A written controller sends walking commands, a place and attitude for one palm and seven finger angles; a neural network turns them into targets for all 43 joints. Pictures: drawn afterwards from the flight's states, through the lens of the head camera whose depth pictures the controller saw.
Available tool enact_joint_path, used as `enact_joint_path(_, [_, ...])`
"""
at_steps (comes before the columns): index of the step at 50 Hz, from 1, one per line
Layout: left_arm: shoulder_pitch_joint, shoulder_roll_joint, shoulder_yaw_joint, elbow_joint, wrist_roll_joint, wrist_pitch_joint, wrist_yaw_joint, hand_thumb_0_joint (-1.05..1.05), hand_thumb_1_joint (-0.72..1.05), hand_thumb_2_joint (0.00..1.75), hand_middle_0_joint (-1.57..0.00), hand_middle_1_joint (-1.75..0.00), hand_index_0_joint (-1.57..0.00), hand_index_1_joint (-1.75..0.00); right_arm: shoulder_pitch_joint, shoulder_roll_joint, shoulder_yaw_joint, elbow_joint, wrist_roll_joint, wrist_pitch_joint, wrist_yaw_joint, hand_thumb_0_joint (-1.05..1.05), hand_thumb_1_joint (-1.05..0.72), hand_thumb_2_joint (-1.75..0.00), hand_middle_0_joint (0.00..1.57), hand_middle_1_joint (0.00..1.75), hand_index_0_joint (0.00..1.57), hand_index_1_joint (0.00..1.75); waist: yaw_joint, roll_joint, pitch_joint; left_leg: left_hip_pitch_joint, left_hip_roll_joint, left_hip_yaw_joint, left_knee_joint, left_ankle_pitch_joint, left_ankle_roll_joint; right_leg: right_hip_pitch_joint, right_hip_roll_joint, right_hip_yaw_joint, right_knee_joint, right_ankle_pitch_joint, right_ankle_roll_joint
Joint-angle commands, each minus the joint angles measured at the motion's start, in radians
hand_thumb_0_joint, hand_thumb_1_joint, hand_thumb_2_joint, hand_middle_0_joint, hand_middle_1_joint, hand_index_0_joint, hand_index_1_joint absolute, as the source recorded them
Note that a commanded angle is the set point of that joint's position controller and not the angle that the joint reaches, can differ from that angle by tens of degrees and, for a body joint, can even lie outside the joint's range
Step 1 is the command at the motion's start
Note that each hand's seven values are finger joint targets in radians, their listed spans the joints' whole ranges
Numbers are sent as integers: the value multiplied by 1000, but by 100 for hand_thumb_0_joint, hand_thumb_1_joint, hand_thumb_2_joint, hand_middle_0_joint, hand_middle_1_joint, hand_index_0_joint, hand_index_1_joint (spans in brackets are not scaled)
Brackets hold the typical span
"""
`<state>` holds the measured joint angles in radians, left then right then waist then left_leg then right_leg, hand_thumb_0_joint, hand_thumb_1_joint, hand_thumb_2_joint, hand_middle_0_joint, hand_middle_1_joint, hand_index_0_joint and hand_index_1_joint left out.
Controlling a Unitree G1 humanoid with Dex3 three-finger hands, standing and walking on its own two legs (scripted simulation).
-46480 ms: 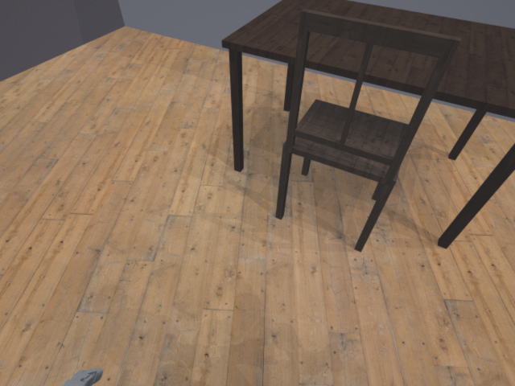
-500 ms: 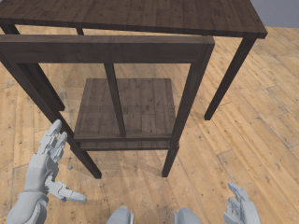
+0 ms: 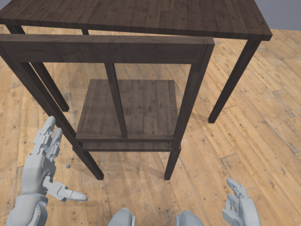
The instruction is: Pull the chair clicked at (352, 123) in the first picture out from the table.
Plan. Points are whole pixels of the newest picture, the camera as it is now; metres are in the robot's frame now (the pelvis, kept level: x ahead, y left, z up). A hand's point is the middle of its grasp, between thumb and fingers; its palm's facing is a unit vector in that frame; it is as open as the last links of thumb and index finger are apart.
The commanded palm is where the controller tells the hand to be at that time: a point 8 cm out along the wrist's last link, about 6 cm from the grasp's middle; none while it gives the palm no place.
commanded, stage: aim the fingers beside a spindle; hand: left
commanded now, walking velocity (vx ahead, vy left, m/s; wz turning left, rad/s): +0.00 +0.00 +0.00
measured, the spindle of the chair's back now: (119, 108) +0.42 +0.12 +0.04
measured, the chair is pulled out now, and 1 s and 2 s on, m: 0.25 0.25 0.25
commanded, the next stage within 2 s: none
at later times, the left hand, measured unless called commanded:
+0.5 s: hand (93, 165) +0.26 +0.16 +0.02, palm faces +0.00 -1.00 -0.02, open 17.0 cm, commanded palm +0.25 +0.21 +0.03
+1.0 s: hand (111, 163) +0.27 +0.12 +0.01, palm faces +0.01 -1.00 -0.01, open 17.0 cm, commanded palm +0.25 +0.17 +0.01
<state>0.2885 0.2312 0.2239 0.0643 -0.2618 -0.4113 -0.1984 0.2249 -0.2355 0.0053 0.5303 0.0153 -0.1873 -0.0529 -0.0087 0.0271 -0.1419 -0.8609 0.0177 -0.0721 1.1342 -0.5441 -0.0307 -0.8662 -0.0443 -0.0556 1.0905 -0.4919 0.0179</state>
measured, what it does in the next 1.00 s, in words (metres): stands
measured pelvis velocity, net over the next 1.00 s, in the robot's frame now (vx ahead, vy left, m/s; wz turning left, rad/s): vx -0.01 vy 0.00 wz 0.00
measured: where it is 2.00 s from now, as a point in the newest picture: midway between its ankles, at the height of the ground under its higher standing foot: outside the picture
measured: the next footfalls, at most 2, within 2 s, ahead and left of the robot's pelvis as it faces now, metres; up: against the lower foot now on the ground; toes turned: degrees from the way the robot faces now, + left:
none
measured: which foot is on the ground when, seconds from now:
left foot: down 0.00-1.00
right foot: down 0.00-1.00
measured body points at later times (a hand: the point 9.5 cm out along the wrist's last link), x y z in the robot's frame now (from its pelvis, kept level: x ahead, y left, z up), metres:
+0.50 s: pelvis -0.01 +0.01 -0.02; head +0.08 +0.01 +0.43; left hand +0.26 +0.22 +0.02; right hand +0.17 -0.24 -0.10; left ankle +0.00 +0.13 -0.66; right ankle +0.02 -0.13 -0.66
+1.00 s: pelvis -0.01 +0.00 -0.03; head +0.09 +0.00 +0.41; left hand +0.27 +0.17 +0.01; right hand +0.18 -0.23 -0.12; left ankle +0.00 +0.13 -0.66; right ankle +0.02 -0.13 -0.66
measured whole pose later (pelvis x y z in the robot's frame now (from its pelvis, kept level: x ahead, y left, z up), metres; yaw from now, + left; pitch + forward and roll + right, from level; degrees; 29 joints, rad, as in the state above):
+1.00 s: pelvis -0.01 +0.00 -0.03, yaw +0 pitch +20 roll -1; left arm 0.17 0.12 -0.03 0.08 -0.11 -0.43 0.01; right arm 0.19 -0.23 0.00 0.49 -0.01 -0.09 -0.01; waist -0.02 0.03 -0.16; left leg -1.03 0.01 -0.07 1.28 -0.59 -0.03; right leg -1.04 -0.05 -0.04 1.25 -0.54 0.02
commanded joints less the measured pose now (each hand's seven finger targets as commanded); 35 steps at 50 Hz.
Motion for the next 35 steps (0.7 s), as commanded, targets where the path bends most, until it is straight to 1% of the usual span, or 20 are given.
enact_joint_path(1, [-132, 87, -15, -125, 2, -40, -36, 0, -50, 30, -6, -8, -6, -8, -25, -149, -56, -142, 11, -50, -13, 0, -90, -90, 20, 30, 20, 30, -38, -18, -169, 58, -33, 52, -146, 204, 45, 142, 32, 2, -159, 139, -28])
enact_joint_path(3, [-148, 106, -8, -142, 0, -29, -48, 0, -50, 30, -6, -8, -6, -8, -21, -152, -59, -150, 13, -51, -18, 0, -90, -90, 20, 30, 20, 30, -30, -1, -204, 69, -34, 55, -144, 207, 46, 154, 30, 9, -161, 143, -28])
enact_joint_path(4, [-172, 134, 17, -163, -1, -30, -45, 0, -50, 30, -6, -8, -6, -8, -19, -153, -59, -148, 11, -53, -20, 0, -90, -90, 20, 30, 20, 30, -21, 4, -235, 75, -34, 52, -144, 223, 45, 169, 28, 9, -153, 158, -29])
enact_joint_path(7, [-127, 134, 26, -233, 1, -47, -15, 0, -50, 30, -6, -8, -6, -8, -21, -139, -60, -158, 5, -57, -15, 0, -90, -90, 20, 30, 20, 30, 1, 24, -302, 112, -32, 50, -145, 301, 44, 202, 29, 0, -126, 236, -31])
enact_joint_path(10, [-122, 128, 38, -234, 9, -64, 35, 0, -50, 30, -6, -8, -6, -8, -30, -131, -59, -151, -1, -50, -7, 0, -90, -90, 20, 30, 20, 30, 4, 27, -278, 98, -30, 50, -140, 307, 39, 180, 30, -7, -112, 238, -32])
enact_joint_path(11, [-107, 128, 38, -206, 15, -61, 49, 0, -50, 30, -6, -8, -6, -8, -34, -132, -57, -149, -5, -44, -5, 0, -90, -90, 20, 30, 20, 30, 4, 13, -254, 72, -30, 46, -139, 294, 39, 168, 32, -11, -106, 223, -33])
enact_joint_path(14, [-112, 61, -27, -157, 35, -55, 62, 0, -50, 30, -6, -8, -6, -8, -35, -136, -58, -153, -5, -32, 5, 0, -90, -90, 20, 30, 20, 30, -13, 0, -219, 48, -29, 49, -129, 258, 37, 123, 31, -15, -96, 193, -32])
enact_joint_path(15, [-113, 53, -45, -149, 40, -48, 61, 0, -50, 30, -6, -8, -6, -8, -35, -139, -57, -157, -5, -28, 8, 0, -90, -90, 20, 30, 20, 30, -13, 16, -217, 41, -31, 49, -130, 242, 36, 116, 30, -15, -97, 175, -34])
enact_joint_path(16, [-124, 52, -57, -137, 46, -42, 58, 0, -50, 30, -6, -8, -6, -8, -37, -141, -58, -156, -2, -26, 8, 0, -90, -90, 20, 30, 20, 30, -20, 4, -214, 38, -29, 46, -126, 242, 38, 108, 32, -15, -94, 174, -36])
enact_joint_path(19, [-136, 45, -83, -175, 51, -39, 52, 0, -50, 30, -6, -8, -6, -8, -33, -146, -61, -172, -2, -19, 7, 0, -90, -90, 20, 30, 20, 30, -17, -5, -258, 48, -29, 48, -121, 240, 40, 116, 31, -12, -90, 177, -35])
enact_joint_path(22, [-199, 57, -88, -238, 61, -54, 74, 0, -50, 30, -6, -8, -6, -8, -34, -140, -62, -170, -6, -18, 5, 0, -90, -90, 20, 30, 20, 30, -18, 19, -306, 68, -27, 43, -109, 262, 40, 108, 31, -11, -71, 190, -36])
enact_joint_path(26, [-190, 37, -105, -246, 81, -77, 129, 0, -50, 30, -6, -8, -6, -8, -38, -132, -58, -167, -14, -13, 9, 0, -90, -90, 20, 30, 20, 30, -12, 13, -308, 67, -24, 33, -101, 288, 36, 84, 32, -20, -44, 197, -39])
enact_joint_path(27, [-189, 15, -122, -234, 85, -76, 139, 0, -50, 30, -6, -8, -6, -8, -38, -128, -57, -167, -15, -9, 13, 0, -90, -90, 20, 30, 20, 30, -16, 10, -301, 60, -26, 38, -95, 277, 36, 81, 31, -19, -45, 195, -37])
enact_joint_path(28, [-175, 24, -110, -219, 92, -74, 148, 0, -50, 30, -6, -8, -6, -8, -38, -130, -58, -164, -16, -4, 16, 0, -90, -90, 20, 30, 20, 30, -10, 4, -297, 49, -26, 37, -96, 273, 33, 81, 31, -21, -39, 192, -39])
enact_joint_path(29, [-142, 2, -127, -196, 99, -67, 152, 0, -50, 30, -6, -8, -6, -8, -40, -128, -58, -170, -16, 3, 19, 0, -90, -90, 20, 30, 20, 30, -7, -5, -294, 42, -27, 41, -95, 267, 34, 84, 32, -21, -39, 190, -40])
enact_joint_path(30, [-153, -16, -152, -190, 105, -61, 154, 0, -50, 30, -6, -8, -6, -8, -42, -128, -57, -172, -14, 8, 22, 0, -90, -90, 20, 30, 20, 30, -16, -4, -288, 39, -27, 41, -89, 263, 34, 70, 31, -22, -37, 192, -38])
enact_joint_path(31, [-128, -12, -148, -166, 112, -51, 155, 0, -50, 30, -6, -8, -6, -8, -38, -129, -59, -175, -15, 14, 25, 0, -90, -90, 20, 30, 20, 30, -10, -27, -289, 26, -27, 42, -89, 268, 36, 86, 31, -19, -38, 201, -40])
enact_joint_path(32, [-126, -25, -163, -162, 112, -43, 154, 0, -50, 30, -6, -8, -6, -8, -42, -129, -58, -182, -13, 21, 27, 0, -90, -90, 20, 30, 20, 30, -13, -29, -287, 18, -29, 46, -86, 254, 37, 86, 30, -16, -42, 194, -38])
enact_joint_path(33, [-117, -14, -152, -166, 114, -38, 155, 0, -50, 30, -6, -8, -6, -8, -39, -130, -61, -184, -11, 27, 27, 0, -90, -90, 20, 30, 20, 30, -9, -32, -293, 18, -29, 48, -84, 259, 36, 92, 30, -14, -40, 206, -39])
enact_joint_path(35, [-121, -22, -167, -179, 121, -33, 157, 0, -50, 30, -6, -8, -6, -8, -43, -128, -60, -198, -9, 37, 28, 0, -90, -90, 20, 30, 20, 30, -7, -39, -294, 10, -30, 50, -83, 249, 37, 98, 30, -11, -41, 200, -39])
